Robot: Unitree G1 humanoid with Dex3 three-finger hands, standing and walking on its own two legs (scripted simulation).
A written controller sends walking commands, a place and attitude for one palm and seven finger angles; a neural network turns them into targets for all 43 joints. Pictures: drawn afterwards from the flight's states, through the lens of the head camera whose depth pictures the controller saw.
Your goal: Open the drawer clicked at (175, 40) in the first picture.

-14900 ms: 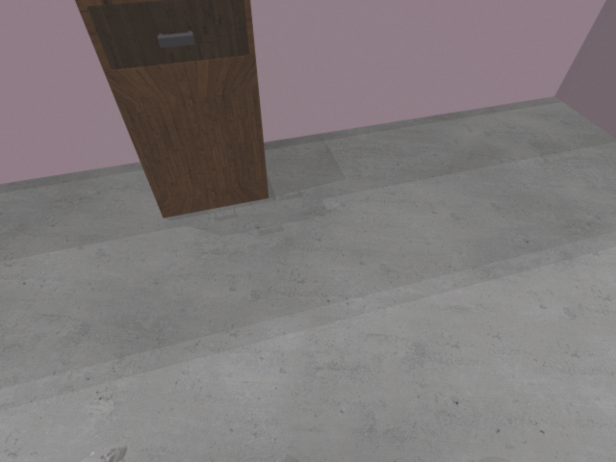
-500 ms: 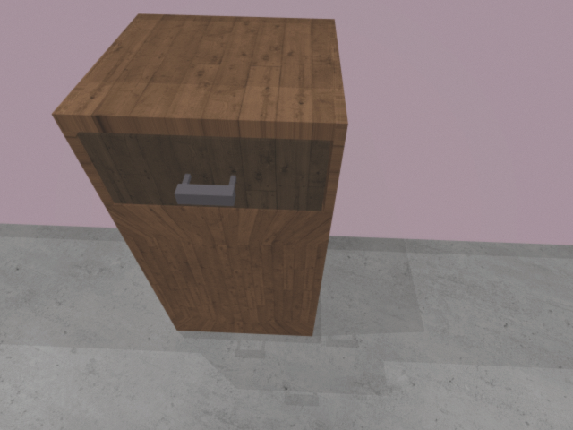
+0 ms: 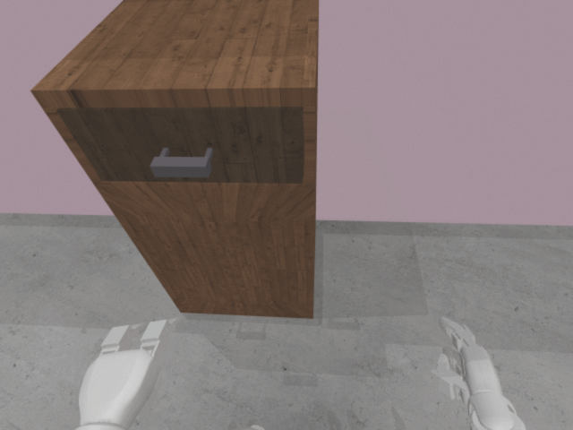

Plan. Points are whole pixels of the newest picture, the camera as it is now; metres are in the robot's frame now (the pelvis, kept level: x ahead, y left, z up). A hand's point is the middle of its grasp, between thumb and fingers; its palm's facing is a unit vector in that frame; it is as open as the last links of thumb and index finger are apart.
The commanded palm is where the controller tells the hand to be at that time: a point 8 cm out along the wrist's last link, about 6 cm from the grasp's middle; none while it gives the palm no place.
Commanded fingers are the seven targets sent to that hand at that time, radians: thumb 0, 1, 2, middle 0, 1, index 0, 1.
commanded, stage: raise the hand with hooked fingers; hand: left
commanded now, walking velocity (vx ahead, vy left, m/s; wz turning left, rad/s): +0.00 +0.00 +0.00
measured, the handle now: (184, 159) +0.54 +0.29 +0.05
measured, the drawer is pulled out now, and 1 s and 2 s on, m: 0.00 0.00 0.00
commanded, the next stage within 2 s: move the hooked fingers above the handle in 1.44 s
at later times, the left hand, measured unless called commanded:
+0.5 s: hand (143, 292) +0.26 +0.24 +0.06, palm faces +0.03 -0.10 -0.99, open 11.8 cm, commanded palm +0.24 +0.27 +0.13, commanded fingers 0.00 -0.24 0.41 -0.28 -1.03 -0.28 -1.03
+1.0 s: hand (71, 183) +0.35 +0.35 +0.16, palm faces +0.17 -0.05 -0.98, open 13.8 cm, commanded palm +0.32 +0.34 +0.21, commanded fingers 0.00 -0.50 0.30 -0.30 -1.20 -0.30 -1.20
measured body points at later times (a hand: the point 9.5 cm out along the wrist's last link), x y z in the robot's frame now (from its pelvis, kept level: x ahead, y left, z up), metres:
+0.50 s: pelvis +0.02 +0.02 +0.02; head +0.05 -0.03 +0.46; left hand +0.25 +0.24 +0.11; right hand +0.20 -0.23 -0.10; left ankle +0.02 +0.15 -0.70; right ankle +0.03 -0.03 -0.70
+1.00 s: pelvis +0.04 +0.10 +0.04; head +0.04 +0.07 +0.49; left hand +0.34 +0.35 +0.22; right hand +0.26 -0.09 -0.06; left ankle +0.02 +0.15 -0.70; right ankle +0.03 -0.03 -0.70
